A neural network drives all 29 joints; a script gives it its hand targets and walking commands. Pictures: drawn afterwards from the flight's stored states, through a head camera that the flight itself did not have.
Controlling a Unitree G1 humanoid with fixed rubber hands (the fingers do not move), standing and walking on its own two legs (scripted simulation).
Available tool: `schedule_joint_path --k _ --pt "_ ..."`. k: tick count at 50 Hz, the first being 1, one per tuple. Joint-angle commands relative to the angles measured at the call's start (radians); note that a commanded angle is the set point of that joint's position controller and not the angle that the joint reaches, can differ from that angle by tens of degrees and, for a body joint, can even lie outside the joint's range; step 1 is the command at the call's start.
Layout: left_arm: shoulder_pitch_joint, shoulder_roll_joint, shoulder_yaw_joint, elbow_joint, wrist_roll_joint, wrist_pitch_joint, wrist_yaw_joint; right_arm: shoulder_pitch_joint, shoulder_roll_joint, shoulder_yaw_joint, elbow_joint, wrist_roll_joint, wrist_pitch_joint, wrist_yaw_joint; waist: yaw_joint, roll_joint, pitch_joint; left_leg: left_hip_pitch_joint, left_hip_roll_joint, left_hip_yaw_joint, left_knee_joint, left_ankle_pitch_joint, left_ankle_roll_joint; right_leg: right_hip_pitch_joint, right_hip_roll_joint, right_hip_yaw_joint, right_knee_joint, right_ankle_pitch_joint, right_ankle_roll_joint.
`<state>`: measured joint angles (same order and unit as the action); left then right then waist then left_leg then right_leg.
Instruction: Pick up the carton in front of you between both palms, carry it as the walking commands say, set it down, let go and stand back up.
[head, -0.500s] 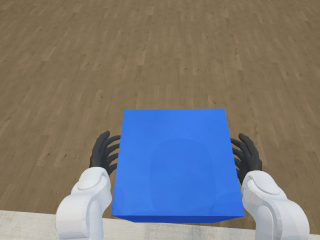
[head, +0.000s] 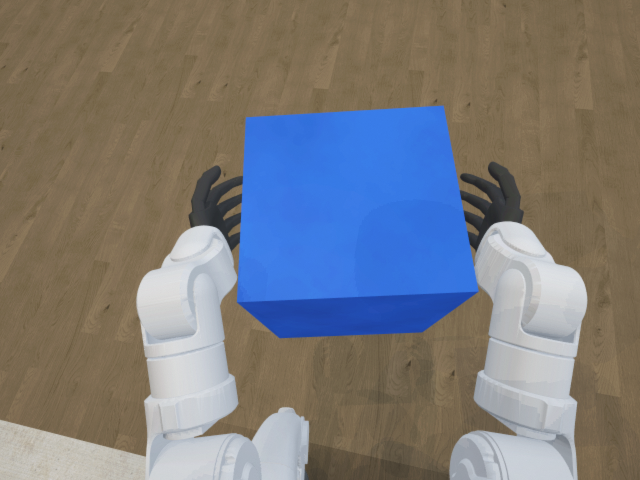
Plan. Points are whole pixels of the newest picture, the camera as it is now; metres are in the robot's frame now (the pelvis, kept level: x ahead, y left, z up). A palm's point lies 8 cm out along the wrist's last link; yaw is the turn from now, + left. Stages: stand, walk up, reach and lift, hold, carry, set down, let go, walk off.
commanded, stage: carry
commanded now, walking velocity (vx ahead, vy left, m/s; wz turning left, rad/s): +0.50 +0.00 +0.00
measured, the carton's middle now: (347, 241) +0.40 +0.02 +0.04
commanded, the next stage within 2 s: none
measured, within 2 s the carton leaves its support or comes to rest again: neither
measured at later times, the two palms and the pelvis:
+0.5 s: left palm (270, 6) +0.71 +0.15 +0.17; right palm (494, 8) +0.68 -0.16 +0.17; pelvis +0.35 +0.02 +0.03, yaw -2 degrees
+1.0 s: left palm out of the picture +1.01 +0.16 +0.21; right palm out of the picture +0.99 -0.14 +0.21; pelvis +0.65 +0.03 +0.07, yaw -1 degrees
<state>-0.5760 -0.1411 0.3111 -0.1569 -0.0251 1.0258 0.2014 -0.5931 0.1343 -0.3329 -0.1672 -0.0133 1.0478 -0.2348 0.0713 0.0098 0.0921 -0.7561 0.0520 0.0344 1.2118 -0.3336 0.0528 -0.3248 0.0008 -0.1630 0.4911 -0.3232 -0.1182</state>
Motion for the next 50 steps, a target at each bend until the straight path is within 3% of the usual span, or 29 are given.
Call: schedule_joint_path --k 1,4,6,7,8,9,10,11,13,15,17,22,25,27,28,29,30,31,32,33,35,38,42,44,46,47,48,49,50 --pt "-0.566 -0.679 -0.672 -0.138 -0.206 -0.024 -0.025 -0.508 0.653 0.605 -0.064 0.118 -0.040 0.005 0.022 -0.121 -0.554 -0.173 0.002 0.040 -0.094 0.047 -0.002 0.603 -0.242 0.261 -0.052 0.619 -0.109" --pt "-0.525 -0.648 -0.681 -0.180 -0.208 -0.018 -0.021 -0.491 0.622 0.618 -0.128 0.134 -0.037 0.009 0.022 -0.122 -0.494 -0.061 -0.026 0.101 -0.359 0.142 0.004 0.540 -0.192 0.177 -0.057 0.696 -0.087" --pt "-0.489 -0.621 -0.683 -0.191 -0.199 -0.007 -0.016 -0.458 0.593 0.620 -0.149 0.134 -0.025 0.011 -0.001 -0.153 -0.479 0.120 -0.081 0.175 -0.536 0.168 0.021 0.482 -0.165 0.102 -0.025 0.864 -0.048" --pt "-0.465 -0.608 -0.679 -0.190 -0.192 -0.001 -0.012 -0.439 0.579 0.622 -0.151 0.136 -0.017 0.012 -0.035 -0.179 -0.502 0.250 -0.125 0.217 -0.583 0.170 0.035 0.456 -0.163 0.065 0.063 1.028 -0.028" --pt "-0.447 -0.594 -0.675 -0.189 -0.182 0.007 -0.009 -0.407 0.573 0.624 -0.142 0.140 -0.011 0.013 -0.115 -0.175 -0.579 0.488 -0.142 0.228 -0.671 0.242 0.061 0.390 -0.152 0.001 0.239 1.071 0.011" --pt "-0.451 -0.582 -0.675 -0.200 -0.170 0.015 -0.006 -0.381 0.565 0.624 -0.144 0.141 -0.006 0.015 -0.181 -0.072 -0.693 0.814 -0.024 0.049 -0.646 0.275 0.103 0.173 -0.126 0.028 0.453 0.768 0.056" --pt "-0.412 -0.596 -0.668 -0.199 -0.168 0.026 -0.008 -0.403 0.552 0.629 -0.136 0.145 -0.001 0.010 -0.174 0.239 -0.857 1.149 0.263 -0.450 -0.654 0.373 0.266 -0.138 -0.019 0.084 0.732 0.126 0.103" --pt "-0.437 -0.578 -0.661 -0.218 -0.170 0.031 -0.006 -0.369 0.584 0.656 -0.128 0.170 0.004 0.015 -0.192 0.315 -0.834 1.221 0.269 -0.637 -0.769 0.421 0.319 -0.353 0.084 0.143 0.955 -0.196 0.107" --pt "-0.472 -0.594 -0.615 -0.212 -0.144 0.032 0.002 -0.448 0.643 0.719 -0.199 0.233 0.007 0.033 -0.201 0.091 -0.691 1.175 0.256 -0.514 -0.705 0.602 0.273 -0.551 0.023 0.210 1.046 -0.156 0.068" --pt "-0.450 -0.589 -0.578 -0.184 -0.111 0.027 0.004 -0.516 0.666 0.761 -0.251 0.271 -0.001 0.042 -0.178 0.010 -0.629 1.055 0.229 -0.410 -0.737 0.520 0.209 -0.539 -0.016 0.207 0.946 -0.106 0.051" --pt "-0.453 -0.577 -0.560 -0.168 -0.083 0.016 0.005 -0.570 0.682 0.785 -0.267 0.306 -0.012 0.051 -0.156 0.035 -0.615 1.014 0.223 -0.362 -0.778 0.405 0.182 -0.521 -0.028 0.189 0.861 -0.093 0.051" --pt "-0.440 -0.543 -0.552 -0.132 -0.043 0.035 0.022 -0.538 0.638 0.758 -0.209 0.306 0.014 0.059 -0.132 0.092 -0.520 0.851 0.191 -0.177 -0.865 0.392 0.177 -0.434 -0.050 0.107 0.490 -0.056 0.072" --pt "-0.429 -0.541 -0.559 -0.082 -0.045 0.071 0.016 -0.467 0.607 0.694 -0.111 0.237 0.047 0.049 -0.102 0.172 -0.467 0.721 0.143 -0.047 -0.870 0.461 0.123 -0.206 0.023 -0.038 0.257 -0.014 0.066" --pt "-0.437 -0.566 -0.564 -0.028 -0.056 0.086 0.008 -0.435 0.590 0.649 -0.055 0.184 0.065 0.041 -0.024 0.139 -0.508 0.642 0.121 0.054 -0.651 0.689 0.069 0.066 0.099 -0.111 0.131 0.053 0.041" --pt "-0.428 -0.577 -0.561 0.010 -0.063 0.090 0.005 -0.433 0.578 0.628 -0.036 0.157 0.071 0.037 0.021 0.084 -0.576 0.526 0.080 0.100 -0.462 0.668 0.024 0.308 0.082 -0.040 0.111 0.038 0.008" --pt "-0.430 -0.575 -0.560 0.031 -0.065 0.092 0.005 -0.445 0.573 0.603 -0.027 0.133 0.078 0.033 0.041 -0.147 -0.652 0.289 -0.001 0.103 -0.141 0.365 -0.032 0.488 -0.202 0.468 -0.020 -0.191 -0.101" --pt "-0.456 -0.606 -0.575 0.046 -0.078 0.090 0.004 -0.461 0.582 0.580 -0.027 0.114 0.082 0.029 0.040 -0.354 -0.633 0.043 -0.150 0.027 0.074 -0.160 -0.036 0.561 -0.325 0.886 -0.212 -0.054 -0.223" --pt "-0.516 -0.644 -0.606 0.012 -0.115 0.092 -0.005 -0.493 0.609 0.568 -0.011 0.100 0.078 0.024 0.018 -0.205 -0.589 -0.051 -0.081 -0.081 0.245 -0.191 -0.004 0.547 -0.350 0.835 -0.145 0.045 -0.233" --pt "-0.574 -0.697 -0.649 -0.019 -0.156 0.086 -0.014 -0.491 0.629 0.538 -0.002 0.088 0.073 0.023 0.033 -0.075 -0.558 -0.089 -0.054 -0.089 0.292 -0.160 0.009 0.494 -0.328 0.737 -0.077 0.184 -0.220" --pt "-0.630 -0.735 -0.677 -0.055 -0.185 0.075 -0.021 -0.495 0.654 0.520 0.005 0.080 0.063 0.024 0.025 -0.003 -0.541 -0.097 -0.027 -0.093 0.266 -0.140 0.018 0.448 -0.308 0.640 -0.054 0.267 -0.187" --pt "-0.715 -0.789 -0.719 -0.087 -0.234 0.053 -0.035 -0.528 0.670 0.508 0.003 0.060 0.039 0.028 -0.005 -0.008 -0.544 -0.055 0.001 -0.084 0.152 -0.071 0.023 0.396 -0.273 0.524 -0.082 0.171 -0.121" --pt "-0.726 -0.782 -0.736 -0.105 -0.276 0.032 -0.044 -0.534 0.648 0.527 -0.020 0.054 0.017 0.021 -0.008 -0.089 -0.531 -0.072 0.005 -0.039 0.030 -0.046 0.009 0.387 -0.265 0.432 -0.121 0.133 -0.126" --pt "-0.599 -0.688 -0.686 -0.066 -0.236 0.047 -0.020 -0.501 0.582 0.549 -0.042 0.074 0.028 0.007 -0.010 -0.125 -0.499 0.087 0.000 0.027 -0.349 -0.028 -0.011 0.308 -0.233 0.263 -0.145 0.187 -0.101" --pt "-0.550 -0.653 -0.652 -0.033 -0.192 0.060 -0.008 -0.490 0.570 0.557 -0.030 0.087 0.044 0.011 -0.042 -0.173 -0.486 0.254 -0.059 0.142 -0.482 -0.045 -0.008 0.244 -0.217 0.196 -0.132 0.226 -0.066" --pt "-0.518 -0.629 -0.616 -0.010 -0.146 0.074 0.000 -0.481 0.585 0.568 -0.001 0.111 0.054 0.018 -0.127 -0.132 -0.537 0.566 -0.147 0.242 -0.617 0.022 0.014 0.148 -0.177 0.080 0.088 0.436 -0.009" --pt "-0.519 -0.612 -0.597 -0.003 -0.120 0.082 0.003 -0.468 0.589 0.569 0.028 0.122 0.057 0.020 -0.175 -0.019 -0.618 0.819 -0.086 0.119 -0.626 0.002 0.045 0.021 -0.132 0.021 0.313 0.436 0.040" --pt "-0.490 -0.598 -0.565 -0.007 -0.102 0.091 0.005 -0.476 0.577 0.573 0.033 0.126 0.057 0.018 -0.179 0.260 -0.684 0.958 0.211 -0.469 -0.789 -0.176 0.188 -0.211 -0.019 0.023 0.623 0.173 0.112" --pt "-0.517 -0.583 -0.548 -0.002 -0.082 0.094 0.010 -0.482 0.612 0.585 0.046 0.134 0.061 0.021 -0.188 0.319 -0.629 1.023 0.270 -0.744 -0.919 -0.007 0.255 -0.436 0.085 0.101 0.794 -0.209 0.116" --pt "-0.537 -0.610 -0.530 0.015 -0.065 0.092 0.014 -0.541 0.640 0.611 0.005 0.160 0.063 0.029 -0.166 0.173 -0.590 1.011 0.294 -0.677 -0.843 0.155 0.269 -0.510 0.031 0.174 0.932 -0.209 0.093"
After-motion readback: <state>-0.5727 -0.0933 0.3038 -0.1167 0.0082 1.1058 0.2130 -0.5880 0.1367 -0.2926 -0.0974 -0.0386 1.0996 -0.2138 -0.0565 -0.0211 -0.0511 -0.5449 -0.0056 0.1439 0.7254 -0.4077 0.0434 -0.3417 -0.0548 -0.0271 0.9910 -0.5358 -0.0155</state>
